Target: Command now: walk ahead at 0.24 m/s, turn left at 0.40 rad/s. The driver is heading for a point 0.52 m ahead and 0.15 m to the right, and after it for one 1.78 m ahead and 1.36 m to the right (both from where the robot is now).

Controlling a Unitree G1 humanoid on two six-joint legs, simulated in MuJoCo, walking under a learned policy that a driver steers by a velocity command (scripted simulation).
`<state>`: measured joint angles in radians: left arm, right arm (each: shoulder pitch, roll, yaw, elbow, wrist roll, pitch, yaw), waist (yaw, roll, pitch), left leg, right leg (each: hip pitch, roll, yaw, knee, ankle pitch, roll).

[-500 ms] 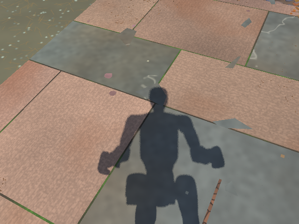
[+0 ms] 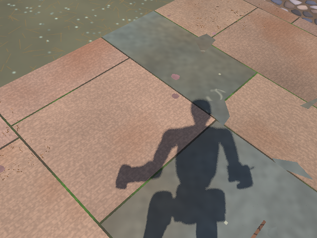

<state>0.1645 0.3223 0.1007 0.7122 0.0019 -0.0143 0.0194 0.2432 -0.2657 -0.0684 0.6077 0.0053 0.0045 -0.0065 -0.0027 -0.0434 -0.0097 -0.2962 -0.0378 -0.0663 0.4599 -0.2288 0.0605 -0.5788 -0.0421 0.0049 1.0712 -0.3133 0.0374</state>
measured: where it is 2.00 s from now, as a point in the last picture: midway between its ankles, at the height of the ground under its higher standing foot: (153, 225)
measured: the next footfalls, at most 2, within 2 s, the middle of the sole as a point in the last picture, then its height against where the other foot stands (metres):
right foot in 0.30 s outside the picture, level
left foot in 0.78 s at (122, 237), level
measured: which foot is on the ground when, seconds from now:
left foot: down 0.00-0.32, up 0.34-0.76, down 0.78-1.00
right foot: up 0.00-0.28, down 0.30-0.78, up 0.80-1.00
